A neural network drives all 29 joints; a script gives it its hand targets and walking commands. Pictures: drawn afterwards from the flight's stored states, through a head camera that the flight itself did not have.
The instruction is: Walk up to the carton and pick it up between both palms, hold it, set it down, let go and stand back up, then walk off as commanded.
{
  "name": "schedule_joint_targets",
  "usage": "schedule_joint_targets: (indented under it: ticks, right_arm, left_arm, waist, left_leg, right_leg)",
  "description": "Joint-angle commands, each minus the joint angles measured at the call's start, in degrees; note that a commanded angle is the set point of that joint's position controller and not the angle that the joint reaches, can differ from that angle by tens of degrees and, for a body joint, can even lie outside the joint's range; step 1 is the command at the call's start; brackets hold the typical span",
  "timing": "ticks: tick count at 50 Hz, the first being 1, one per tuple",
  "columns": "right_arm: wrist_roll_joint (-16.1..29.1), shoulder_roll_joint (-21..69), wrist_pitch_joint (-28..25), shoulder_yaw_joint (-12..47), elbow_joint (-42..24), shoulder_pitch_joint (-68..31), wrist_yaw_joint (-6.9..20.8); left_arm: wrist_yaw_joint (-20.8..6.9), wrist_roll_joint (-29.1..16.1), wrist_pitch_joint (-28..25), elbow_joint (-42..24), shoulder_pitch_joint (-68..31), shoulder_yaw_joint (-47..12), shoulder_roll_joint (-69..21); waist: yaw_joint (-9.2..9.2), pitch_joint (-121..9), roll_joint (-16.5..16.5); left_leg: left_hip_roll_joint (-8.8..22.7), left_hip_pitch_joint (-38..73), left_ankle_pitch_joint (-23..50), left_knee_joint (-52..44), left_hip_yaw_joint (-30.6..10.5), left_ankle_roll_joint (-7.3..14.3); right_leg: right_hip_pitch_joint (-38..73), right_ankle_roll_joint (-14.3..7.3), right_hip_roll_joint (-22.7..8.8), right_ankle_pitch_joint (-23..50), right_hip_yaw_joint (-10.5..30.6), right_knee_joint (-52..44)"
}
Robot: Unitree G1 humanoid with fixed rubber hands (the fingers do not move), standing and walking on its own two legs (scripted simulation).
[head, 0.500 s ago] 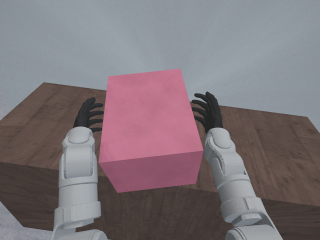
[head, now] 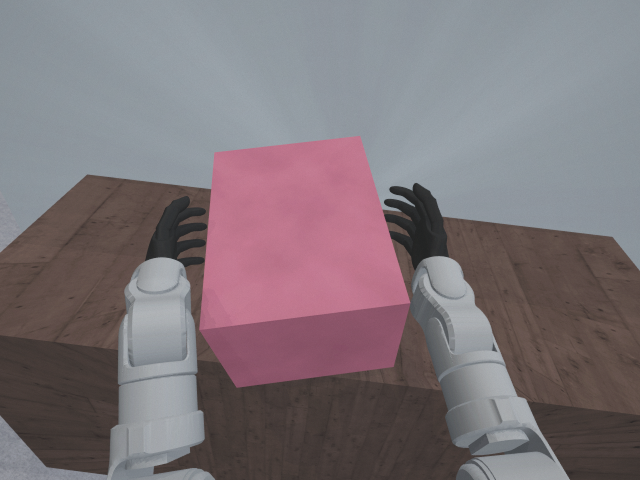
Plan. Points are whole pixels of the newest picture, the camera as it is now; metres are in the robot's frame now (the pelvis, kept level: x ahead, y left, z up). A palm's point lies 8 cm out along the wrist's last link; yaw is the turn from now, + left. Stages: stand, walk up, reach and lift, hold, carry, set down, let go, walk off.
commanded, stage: hold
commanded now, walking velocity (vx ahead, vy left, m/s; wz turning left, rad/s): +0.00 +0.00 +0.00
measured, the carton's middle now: (301, 256) +0.42 +0.00 +0.10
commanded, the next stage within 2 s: none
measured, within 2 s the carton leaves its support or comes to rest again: neither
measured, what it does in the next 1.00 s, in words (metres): stands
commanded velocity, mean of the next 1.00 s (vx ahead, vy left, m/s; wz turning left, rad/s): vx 0.00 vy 0.00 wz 0.00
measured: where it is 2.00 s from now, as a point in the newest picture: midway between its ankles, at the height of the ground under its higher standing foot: outside the picture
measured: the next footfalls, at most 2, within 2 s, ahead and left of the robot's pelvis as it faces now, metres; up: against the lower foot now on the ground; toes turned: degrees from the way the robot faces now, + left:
none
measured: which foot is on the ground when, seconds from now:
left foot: down 0.00-1.00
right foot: down 0.00-1.00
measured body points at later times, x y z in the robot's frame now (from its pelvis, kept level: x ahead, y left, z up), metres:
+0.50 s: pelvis +0.00 +0.00 +0.00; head -0.03 +0.03 +0.45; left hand +0.36 +0.16 +0.15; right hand +0.36 -0.15 +0.18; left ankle +0.06 +0.10 -0.75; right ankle +0.01 -0.09 -0.75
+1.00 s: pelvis -0.01 -0.01 +0.00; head -0.03 +0.02 +0.45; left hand +0.37 +0.15 +0.15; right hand +0.36 -0.15 +0.17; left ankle +0.06 +0.10 -0.75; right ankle +0.01 -0.09 -0.75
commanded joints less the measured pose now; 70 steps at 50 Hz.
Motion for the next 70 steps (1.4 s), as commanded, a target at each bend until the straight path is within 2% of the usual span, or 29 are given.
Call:
schedule_joint_targets:
  ticks: [1,6,8,17,20,21,24,25,29,32,33,38,39,40,42,44,45,48,50,52,54,55,59,62,64,66,67,68,70]
  right_arm:
    - [-0.1,16.5,-2.0,13.2,-7.8,-34.4,7.3]
    - [1.0,19.1,-3.8,18.0,-13.9,-38.7,6.9]
    - [1.6,20.3,-3.5,19.2,-12.3,-38.0,6.4]
    - [0.8,17.8,-3.5,17.6,-11.5,-37.4,6.6]
    - [1.5,19.5,-3.5,19.6,-13.8,-36.0,5.9]
    - [2.5,19.8,-3.6,20.9,-15.4,-35.6,5.5]
    - [2.9,19.2,-3.8,20.2,-15.5,-35.5,5.1]
    - [1.5,18.0,-3.0,18.2,-11.0,-32.9,5.4]
    - [2.0,17.6,-3.1,17.0,-11.6,-33.8,5.6]
    - [1.3,17.1,-3.0,17.3,-13.6,-34.7,5.3]
    - [1.6,17.8,-3.1,18.3,-14.6,-34.3,5.1]
    - [0.1,19.3,-3.2,17.2,-12.2,-37.0,5.7]
    - [0.0,19.1,-3.3,16.4,-11.8,-36.4,5.7]
    - [-0.9,18.5,-3.0,16.1,-10.8,-37.4,5.9]
    - [-0.9,19.5,-3.7,15.5,-11.5,-40.6,6.3]
    - [-0.4,20.9,-4.3,17.1,-12.4,-40.5,6.4]
    - [-1.0,19.5,-3.8,15.6,-9.6,-38.8,6.2]
    - [0.2,20.9,-4.5,18.1,-12.7,-39.4,5.8]
    - [1.1,21.0,-4.3,19.7,-13.3,-39.9,5.5]
    - [0.4,20.3,-3.3,17.6,-8.3,-34.8,5.5]
    - [0.2,19.0,-3.3,17.5,-9.2,-35.1,5.2]
    - [1.9,20.5,-3.6,19.5,-12.8,-34.9,4.7]
    - [3.4,19.4,-3.5,20.9,-16.4,-34.4,4.0]
    - [2.4,17.2,-2.4,17.6,-11.8,-31.6,4.5]
    - [1.8,16.7,-2.1,16.0,-8.8,-31.5,5.6]
    - [2.0,15.5,-3.2,15.6,-11.4,-34.0,6.4]
    - [1.7,15.8,-3.2,15.6,-11.4,-34.2,6.6]
    - [1.7,16.2,-4.0,16.9,-16.4,-36.0,6.2]
    - [0.7,16.3,-3.0,16.2,-11.3,-34.3,6.6]
  left_arm:
    - [-7.6,-8.8,-4.6,-7.5,-35.8,-24.6,-19.3]
    - [-7.0,-10.1,-6.2,-7.5,-34.9,-25.5,-19.3]
    - [-7.0,-10.2,-7.0,-6.8,-36.8,-24.2,-19.3]
    - [-6.7,-9.2,-5.9,-5.6,-34.8,-23.8,-19.3]
    - [-7.1,-9.9,-6.4,-8.0,-34.5,-24.3,-18.3]
    - [-7.2,-10.5,-6.7,-10.0,-35.2,-24.9,-18.3]
    - [-6.9,-10.3,-6.5,-10.6,-35.0,-26.5,-19.1]
    - [-7.1,-9.6,-6.4,-8.8,-35.5,-25.3,-18.9]
    - [-7.6,-8.8,-5.5,-8.9,-33.9,-25.2,-19.1]
    - [-8.4,-9.2,-5.1,-7.8,-33.6,-24.8,-18.3]
    - [-8.4,-8.8,-5.1,-8.2,-32.4,-24.6,-17.8]
    - [-8.3,-8.9,-6.2,-5.1,-35.5,-22.8,-17.8]
    - [-8.5,-9.8,-6.6,-6.0,-36.8,-24.5,-19.2]
    - [-8.6,-8.9,-6.4,-3.6,-36.6,-22.0,-17.7]
    - [-8.3,-8.3,-6.7,-2.6,-37.7,-21.8,-18.4]
    - [-7.7,-9.5,-7.5,-4.0,-38.6,-22.6,-19.0]
    - [-7.8,-9.0,-7.2,-2.4,-37.4,-21.6,-18.0]
    - [-7.2,-11.4,-8.2,-5.5,-38.9,-25.0,-19.3]
    - [-7.1,-10.8,-8.3,-5.3,-38.6,-24.7,-19.1]
    - [-7.0,-9.6,-7.9,-4.9,-37.9,-23.7,-18.5]
    - [-7.7,-8.8,-7.0,-4.3,-35.8,-23.0,-17.7]
    - [-7.9,-9.8,-7.0,-6.9,-34.4,-24.2,-18.7]
    - [-8.5,-10.7,-6.3,-9.9,-33.9,-25.4,-18.9]
    - [-8.2,-10.2,-5.7,-9.4,-34.4,-26.7,-19.3]
    - [-7.9,-9.5,-5.6,-10.2,-35.4,-26.4,-19.0]
    - [-7.4,-9.1,-5.1,-10.7,-34.3,-27.2,-20.0]
    - [-7.3,-9.3,-4.7,-7.9,-32.6,-26.7,-20.0]
    - [-7.4,-9.6,-4.9,-9.0,-31.4,-26.8,-20.5]
    - [-7.1,-8.7,-5.3,-7.9,-33.8,-24.7,-18.8]
  waist:
    - [-2.03,-14.8,8.0]
    - [-0.94,-21.2,4.9]
    - [0.15,-21.7,4.9]
    - [-0.5,-25.1,5.3]
    - [-0.2,-26.1,3.8]
    - [-0.37,-27.2,5.0]
    - [-0.53,-26.1,7.8]
    - [-1.77,-22.6,8.2]
    - [-1.11,-20.8,8.9]
    - [-2.13,-20.0,6.9]
    - [-1.14,-20.7,6.9]
    - [-0.47,-17.6,4.9]
    - [-1.52,-18.7,5.2]
    - [-0.13,-17.0,4.2]
    - [0.65,-18.6,4.4]
    - [1.24,-22.9,4.3]
    - [0.44,-21.6,4.7]
    - [-0.34,-28.8,5.1]
    - [0.76,-28.8,5.4]
    - [-0.24,-24.9,6.7]
    - [-0.73,-23.8,5.6]
    - [-0.23,-25.8,5.8]
    - [-1.54,-27.5,7.9]
    - [-3.16,-21.4,10.7]
    - [-2.58,-18.5,11.3]
    - [-2.13,-19.4,11.4]
    - [-2.25,-18.9,9.7]
    - [-1.92,-21.9,7.2]
    - [-1.84,-17.8,7.3]
  left_leg:
    - [0.6,9.0,-1.9,-4.1,-0.9,-1.2]
    - [-0.1,11.1,6.6,-1.6,-1.3,-0.6]
    - [-0.5,11.6,6.7,-1.2,-0.8,-0.2]
    - [0.3,14.2,5.9,-1.5,-1.1,-1.0]
    - [-0.6,14.0,8.2,-0.7,-0.5,-0.7]
    - [-0.8,13.6,10.2,-0.1,-0.2,-0.8]
    - [-0.6,13.9,11.4,0.1,-0.5,-1.6]
    - [0.1,14.7,8.8,-0.7,-1.2,-1.9]
    - [-0.3,12.5,7.3,-1.2,-0.5,-1.6]
    - [-0.5,11.3,6.0,-1.5,-0.4,-1.0]
    - [-0.7,11.0,7.3,-1.2,0.0,-0.7]
    - [-0.7,8.2,0.4,-2.9,-0.1,0.3]
    - [-0.4,8.5,-0.4,-3.1,-0.3,0.1]
    - [-0.6,7.1,-2.7,-4.0,0.4,0.9]
    - [-0.2,7.2,-5.1,-4.6,0.0,1.3]
    - [-0.4,8.4,-0.5,-3.4,0.3,1.1]
    - [-0.5,8.9,-0.7,-3.2,0.4,0.8]
    - [-0.7,12.4,5.4,-1.0,0.0,0.0]
    - [-0.8,12.9,7.0,-0.5,-0.1,-0.1]
    - [-0.9,11.6,5.0,-1.2,0.0,-0.6]
    - [-0.7,12.6,5.3,-1.6,-0.2,-0.4]
    - [-1.2,12.3,9.0,-0.5,0.4,-0.4]
    - [-1.3,13.4,14.6,0.9,-0.1,-1.6]
    - [-0.2,13.9,10.6,0.1,-1.1,-2.7]
    - [0.5,13.7,8.7,-1.1,-1.5,-2.9]
    - [0.9,13.4,8.6,-1.4,-1.7,-3.0]
    - [0.9,13.6,6.1,-1.7,-2.0,-2.6]
    - [0.6,13.4,9.7,-1.1,-1.6,-2.0]
    - [0.2,11.3,6.2,-2.1,-1.2,-1.6]
  right_leg:
    - [-9.9,3.2,0.9,0.3,-1.2,-4.7]
    - [-8.0,4.8,0.0,10.1,-0.6,-3.4]
    - [-7.6,4.8,-0.1,9.8,-0.5,-3.7]
    - [-7.6,4.3,0.4,8.1,-1.3,-4.0]
    - [-4.7,5.1,0.0,14.2,-0.7,-3.4]
    - [-3.5,5.1,-0.2,16.9,-0.3,-2.9]
    - [-5.0,4.2,0.6,15.2,-0.9,-3.0]
    - [-8.0,4.5,0.1,10.5,-1.1,-3.8]
    - [-6.7,3.5,0.6,8.5,-1.1,-4.2]
    - [-6.3,4.1,0.1,10.0,-0.8,-3.9]
    - [-4.6,4.2,0.2,12.3,-0.5,-3.8]
    - [-6.6,4.6,-0.4,6.7,-0.6,-4.1]
    - [-6.4,4.5,-0.3,5.4,-1.0,-4.2]
    - [-7.0,4.6,-0.6,4.3,-0.5,-4.3]
    - [-7.7,4.1,-0.2,1.0,-0.7,-4.8]
    - [-6.3,4.1,0.1,4.8,-0.9,-4.0]
    - [-6.8,4.4,-0.2,5.1,-0.9,-4.1]
    - [-5.8,4.8,0.3,11.8,-1.0,-3.2]
    - [-5.5,5.0,0.3,12.0,-1.2,-3.3]
    - [-5.9,4.6,0.3,9.8,-1.1,-3.8]
    - [-5.6,4.9,-0.3,11.3,-0.8,-3.9]
    - [-2.7,4.8,0.0,16.2,-0.5,-3.3]
    - [-2.6,5.0,0.3,20.6,-0.5,-2.4]
    - [-7.4,4.0,0.7,11.0,-1.3,-4.0]
    - [-9.1,3.3,0.9,6.1,-1.4,-4.0]
    - [-9.0,2.9,1.3,5.2,-1.8,-3.8]
    - [-9.1,3.3,0.7,3.9,-1.3,-4.4]
    - [-7.2,3.5,1.2,7.4,-1.6,-3.9]
    - [-8.3,4.0,0.6,5.3,-1.4,-4.2]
